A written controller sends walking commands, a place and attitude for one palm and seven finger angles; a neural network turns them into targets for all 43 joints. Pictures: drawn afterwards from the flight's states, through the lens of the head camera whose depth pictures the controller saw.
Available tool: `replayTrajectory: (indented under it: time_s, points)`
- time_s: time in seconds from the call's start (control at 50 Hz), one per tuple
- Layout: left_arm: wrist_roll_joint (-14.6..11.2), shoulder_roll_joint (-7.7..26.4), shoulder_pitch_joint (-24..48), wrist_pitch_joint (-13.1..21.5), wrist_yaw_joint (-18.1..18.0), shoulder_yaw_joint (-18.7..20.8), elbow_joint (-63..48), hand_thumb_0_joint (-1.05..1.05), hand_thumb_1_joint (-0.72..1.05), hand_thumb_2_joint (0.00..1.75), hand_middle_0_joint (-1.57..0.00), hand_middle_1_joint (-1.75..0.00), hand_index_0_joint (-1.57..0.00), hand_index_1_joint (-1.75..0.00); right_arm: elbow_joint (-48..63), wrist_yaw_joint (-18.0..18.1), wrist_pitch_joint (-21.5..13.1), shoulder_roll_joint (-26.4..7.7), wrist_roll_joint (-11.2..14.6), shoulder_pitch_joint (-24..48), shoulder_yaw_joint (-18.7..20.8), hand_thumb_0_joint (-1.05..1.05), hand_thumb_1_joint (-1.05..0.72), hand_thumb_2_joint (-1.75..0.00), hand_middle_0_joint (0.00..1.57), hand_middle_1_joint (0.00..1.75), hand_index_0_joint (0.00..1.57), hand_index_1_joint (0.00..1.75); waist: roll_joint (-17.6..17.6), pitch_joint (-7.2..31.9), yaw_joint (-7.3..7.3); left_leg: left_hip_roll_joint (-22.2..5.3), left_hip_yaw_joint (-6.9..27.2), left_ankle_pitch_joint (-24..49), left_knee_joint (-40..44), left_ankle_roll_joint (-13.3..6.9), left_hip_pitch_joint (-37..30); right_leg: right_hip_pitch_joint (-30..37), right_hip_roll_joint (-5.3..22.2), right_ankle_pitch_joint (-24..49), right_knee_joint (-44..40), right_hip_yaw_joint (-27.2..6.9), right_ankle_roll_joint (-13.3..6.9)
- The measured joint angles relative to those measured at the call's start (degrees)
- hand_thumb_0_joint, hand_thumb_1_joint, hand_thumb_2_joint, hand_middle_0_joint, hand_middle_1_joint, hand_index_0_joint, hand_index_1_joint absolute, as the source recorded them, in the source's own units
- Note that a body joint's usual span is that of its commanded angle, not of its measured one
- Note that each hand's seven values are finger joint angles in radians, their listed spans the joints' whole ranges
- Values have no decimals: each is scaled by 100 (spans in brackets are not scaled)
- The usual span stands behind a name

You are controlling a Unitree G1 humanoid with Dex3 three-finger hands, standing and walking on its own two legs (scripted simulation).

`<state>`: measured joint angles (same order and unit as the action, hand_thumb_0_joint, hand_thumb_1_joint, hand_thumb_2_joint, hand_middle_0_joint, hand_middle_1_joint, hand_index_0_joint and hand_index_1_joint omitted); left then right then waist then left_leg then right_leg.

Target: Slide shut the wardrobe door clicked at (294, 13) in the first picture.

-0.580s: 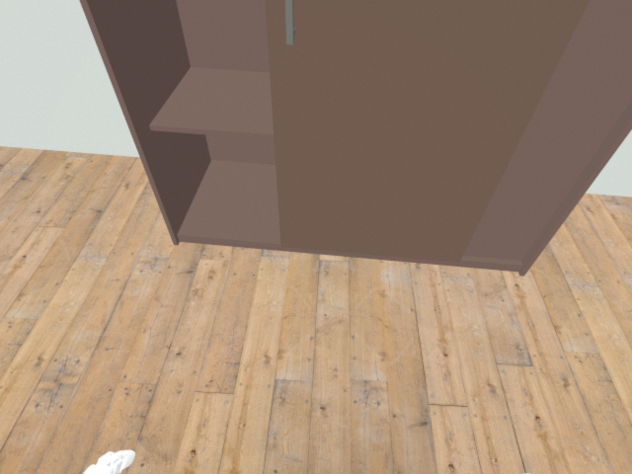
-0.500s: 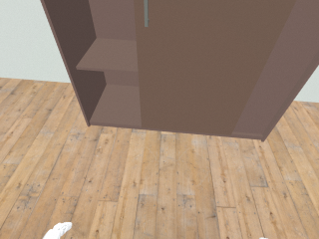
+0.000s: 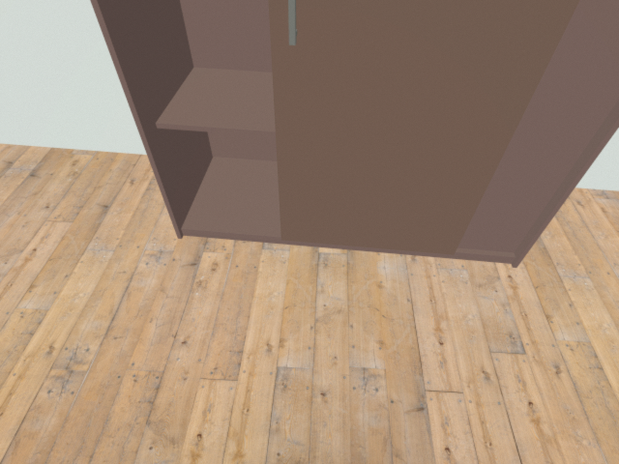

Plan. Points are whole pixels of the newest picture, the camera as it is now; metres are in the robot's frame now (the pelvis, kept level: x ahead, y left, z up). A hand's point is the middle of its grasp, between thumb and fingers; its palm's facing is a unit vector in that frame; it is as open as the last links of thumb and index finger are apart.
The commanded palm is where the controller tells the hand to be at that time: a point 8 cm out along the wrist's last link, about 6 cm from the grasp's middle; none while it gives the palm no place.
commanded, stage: stand and wait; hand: right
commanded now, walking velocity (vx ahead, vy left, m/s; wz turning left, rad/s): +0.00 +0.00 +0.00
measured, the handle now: out of the picture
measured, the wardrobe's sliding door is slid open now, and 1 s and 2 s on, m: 0.44 0.44 0.44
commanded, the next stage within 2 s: look at it before walking up in 0.24 s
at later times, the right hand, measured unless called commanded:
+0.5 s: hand out of the picture +0.08 -0.25 -0.15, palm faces -0.04 +0.94 -0.33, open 7.4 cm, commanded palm none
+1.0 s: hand out of the picture +0.08 -0.25 -0.15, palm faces -0.04 +0.94 -0.34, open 7.4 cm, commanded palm none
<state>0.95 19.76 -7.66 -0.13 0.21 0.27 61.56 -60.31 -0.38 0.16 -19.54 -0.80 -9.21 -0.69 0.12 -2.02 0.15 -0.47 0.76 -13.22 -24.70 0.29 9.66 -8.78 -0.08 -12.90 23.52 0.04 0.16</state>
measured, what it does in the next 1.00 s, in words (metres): stands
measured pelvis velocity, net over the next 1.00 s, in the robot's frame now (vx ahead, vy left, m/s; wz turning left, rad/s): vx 0.00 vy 0.00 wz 0.01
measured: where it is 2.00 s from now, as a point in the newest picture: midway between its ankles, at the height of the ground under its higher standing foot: outside the picture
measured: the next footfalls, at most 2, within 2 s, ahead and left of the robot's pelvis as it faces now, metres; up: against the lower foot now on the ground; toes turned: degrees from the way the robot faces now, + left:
right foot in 1.94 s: +0.16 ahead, -0.08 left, +0.00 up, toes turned +27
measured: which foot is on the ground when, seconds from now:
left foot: down 0.00-1.00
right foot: down 0.00-1.00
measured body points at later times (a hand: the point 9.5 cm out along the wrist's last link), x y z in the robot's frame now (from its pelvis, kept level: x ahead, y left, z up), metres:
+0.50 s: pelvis +0.00 +0.00 +0.00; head +0.00 +0.00 +0.45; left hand +0.07 +0.30 -0.13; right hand +0.08 -0.29 -0.13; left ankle +0.00 +0.12 -0.74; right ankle +0.00 -0.12 -0.74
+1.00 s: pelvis +0.00 +0.00 +0.00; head +0.01 +0.00 +0.45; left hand +0.09 +0.30 -0.13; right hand +0.08 -0.30 -0.13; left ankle +0.00 +0.12 -0.74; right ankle +0.00 -0.12 -0.74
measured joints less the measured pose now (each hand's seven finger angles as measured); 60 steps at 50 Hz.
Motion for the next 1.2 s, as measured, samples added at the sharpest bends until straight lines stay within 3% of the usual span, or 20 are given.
replayTrajectory:
  time_s: [1.0, 1.2]
  points:
    - [-23, -25, 140, 72, 4, -38, 205, 0, 91, 90, -21, -30, -20, -30, -159, 8, -57, -7, -9, 134, 6, 1, -91, -90, 20, 30, 20, 30, 0, 35, 15, 5, 27, 152, 324, 10, -137, 153, 8, 145, -332, 27, 1]
    - [4, -372, 107, -78, -108, 75, -282, 0, 91, 90, -20, -30, -20, -30, 202, 30, 241, 215, -30, -152, 131, 1, -91, -90, 20, 30, 20, 30, 77, -74, 87, 177, 471, -110, -524, -2, 470, -193, 155, -237, 361, 479, 29]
